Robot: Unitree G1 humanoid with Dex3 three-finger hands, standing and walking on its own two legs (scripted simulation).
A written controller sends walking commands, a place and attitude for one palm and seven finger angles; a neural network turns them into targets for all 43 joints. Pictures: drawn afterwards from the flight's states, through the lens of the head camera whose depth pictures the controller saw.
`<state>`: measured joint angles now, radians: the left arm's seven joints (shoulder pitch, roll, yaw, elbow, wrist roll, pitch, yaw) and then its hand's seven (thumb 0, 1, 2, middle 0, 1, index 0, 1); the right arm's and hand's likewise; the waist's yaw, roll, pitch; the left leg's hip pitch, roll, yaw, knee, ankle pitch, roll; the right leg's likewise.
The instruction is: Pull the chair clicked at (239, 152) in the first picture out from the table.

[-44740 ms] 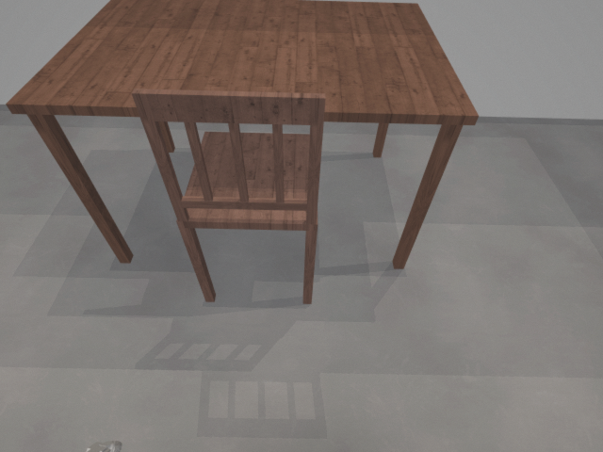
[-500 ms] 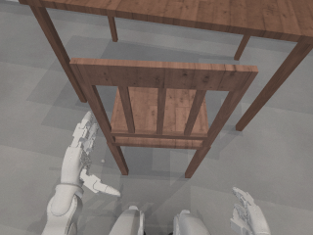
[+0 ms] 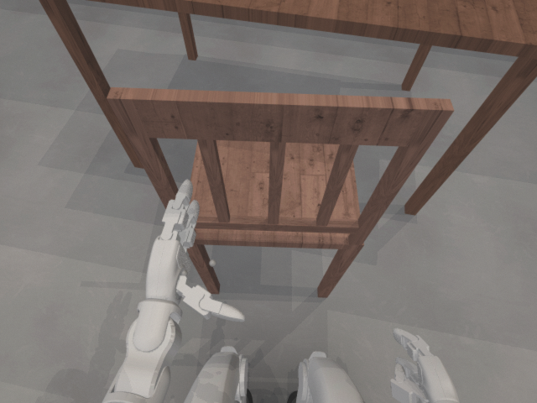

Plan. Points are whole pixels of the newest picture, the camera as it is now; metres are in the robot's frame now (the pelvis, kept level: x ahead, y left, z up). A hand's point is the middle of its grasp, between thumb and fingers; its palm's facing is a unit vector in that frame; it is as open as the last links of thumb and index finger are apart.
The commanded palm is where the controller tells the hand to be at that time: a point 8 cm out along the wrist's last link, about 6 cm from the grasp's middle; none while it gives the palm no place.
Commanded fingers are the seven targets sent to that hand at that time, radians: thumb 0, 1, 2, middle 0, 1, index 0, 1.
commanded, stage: aim the fingers beside a spindle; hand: left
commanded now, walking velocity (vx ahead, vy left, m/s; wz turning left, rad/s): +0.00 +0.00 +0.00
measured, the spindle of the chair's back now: (275, 187) +0.44 +0.01 +0.01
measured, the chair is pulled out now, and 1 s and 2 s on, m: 0.25 0.25 0.25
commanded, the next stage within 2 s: push the fingers through the gap in 0.60 s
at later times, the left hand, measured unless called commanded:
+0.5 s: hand (220, 267) +0.30 +0.08 +0.02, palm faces -0.05 -1.00 +0.00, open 16.9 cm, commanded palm +0.28 +0.14 +0.02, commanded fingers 0.00 -0.50 0.30 -0.06 -0.08 -0.06 -0.08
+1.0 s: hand (220, 251) +0.32 +0.08 +0.02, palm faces -0.03 -1.00 -0.02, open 16.9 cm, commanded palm +0.31 +0.14 +0.02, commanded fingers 0.00 -0.50 0.30 -0.06 -0.08 -0.06 -0.08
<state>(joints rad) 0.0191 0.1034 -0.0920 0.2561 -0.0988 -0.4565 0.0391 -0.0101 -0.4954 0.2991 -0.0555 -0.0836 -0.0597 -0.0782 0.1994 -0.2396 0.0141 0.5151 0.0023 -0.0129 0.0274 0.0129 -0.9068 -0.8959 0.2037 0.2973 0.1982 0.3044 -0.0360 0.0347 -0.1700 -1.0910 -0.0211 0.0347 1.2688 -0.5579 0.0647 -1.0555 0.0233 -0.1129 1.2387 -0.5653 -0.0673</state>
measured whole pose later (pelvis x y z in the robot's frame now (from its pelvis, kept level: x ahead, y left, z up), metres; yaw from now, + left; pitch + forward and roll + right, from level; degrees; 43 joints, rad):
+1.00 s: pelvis -0.01 -0.01 +0.00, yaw +0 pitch +21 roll -1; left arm -0.10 0.11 -0.08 0.36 -0.08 -0.48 0.08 -0.01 -0.50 0.30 -0.06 -0.08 -0.06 -0.08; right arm 0.18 -0.24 0.02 0.53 0.00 0.02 0.02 0.01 -0.91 -0.90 0.20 0.30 0.20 0.30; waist -0.04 0.03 -0.16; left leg -1.11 -0.02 0.03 1.28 -0.55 0.05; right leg -1.07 0.02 -0.12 1.26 -0.56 -0.08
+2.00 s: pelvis -0.01 +0.00 +0.00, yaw -1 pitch +24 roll -2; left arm -0.50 0.14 0.08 0.77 -0.07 -0.53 0.11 -0.01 -0.50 0.30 -0.06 -0.08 -0.06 -0.08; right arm 0.24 -0.25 0.00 0.59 -0.01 0.06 0.04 0.01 -0.91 -0.90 0.20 0.30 0.20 0.30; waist -0.10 0.04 -0.16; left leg -1.16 -0.01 0.05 1.28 -0.53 0.07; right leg -1.13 0.03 -0.10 1.25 -0.54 -0.06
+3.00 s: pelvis -0.01 +0.00 +0.00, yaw -1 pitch +24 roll -2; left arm -0.51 0.12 0.06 0.78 -0.06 -0.54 0.13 -0.01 -0.10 0.47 -0.42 -1.23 -0.43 -1.22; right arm 0.24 -0.25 -0.01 0.59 -0.01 0.09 0.05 0.01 -0.91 -0.90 0.20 0.30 0.20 0.30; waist -0.10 0.04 -0.16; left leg -1.15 -0.01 0.04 1.27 -0.54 0.06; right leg -1.13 0.03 -0.10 1.24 -0.54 -0.07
